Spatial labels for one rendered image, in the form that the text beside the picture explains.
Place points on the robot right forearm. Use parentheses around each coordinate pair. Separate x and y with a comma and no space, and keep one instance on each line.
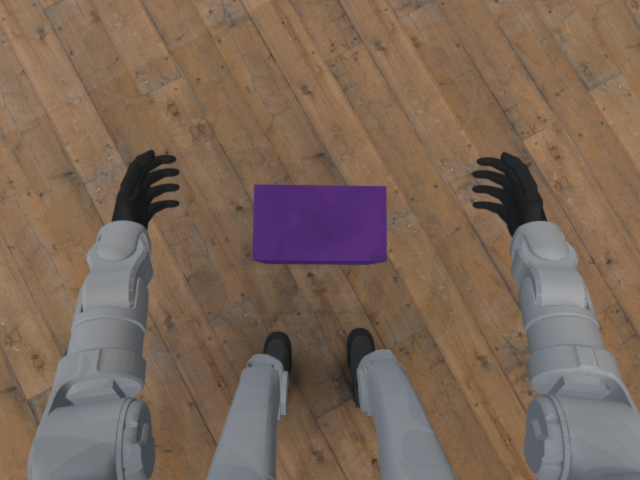
(567,353)

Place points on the carton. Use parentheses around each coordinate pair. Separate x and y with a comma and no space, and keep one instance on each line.
(319,224)

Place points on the robot right hand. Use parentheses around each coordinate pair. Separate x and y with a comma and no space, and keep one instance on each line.
(521,201)

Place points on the robot right shin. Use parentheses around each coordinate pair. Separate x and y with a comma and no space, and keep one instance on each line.
(379,354)

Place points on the robot left upper arm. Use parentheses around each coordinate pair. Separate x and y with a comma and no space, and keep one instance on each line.
(105,440)

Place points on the robot right foot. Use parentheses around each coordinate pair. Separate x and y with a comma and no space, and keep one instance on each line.
(359,344)

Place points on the robot right upper arm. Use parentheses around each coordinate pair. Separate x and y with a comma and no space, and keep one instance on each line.
(578,438)

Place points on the robot left hand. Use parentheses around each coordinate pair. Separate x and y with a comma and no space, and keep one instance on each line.
(133,202)

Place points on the robot left forearm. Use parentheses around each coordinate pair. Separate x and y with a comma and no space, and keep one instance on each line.
(104,358)

